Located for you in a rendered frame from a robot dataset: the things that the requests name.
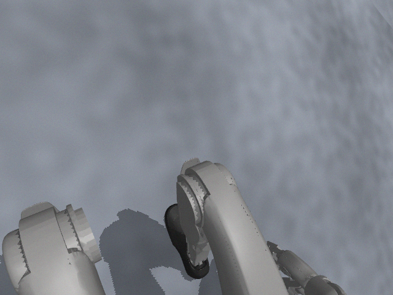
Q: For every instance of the right robot hand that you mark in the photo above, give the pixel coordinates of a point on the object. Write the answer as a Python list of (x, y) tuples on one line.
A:
[(297, 270)]

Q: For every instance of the right robot foot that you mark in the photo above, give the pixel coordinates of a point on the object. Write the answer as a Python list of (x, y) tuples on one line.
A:
[(178, 239)]

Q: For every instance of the right robot arm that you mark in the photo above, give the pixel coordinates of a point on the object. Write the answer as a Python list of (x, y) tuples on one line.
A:
[(321, 285)]

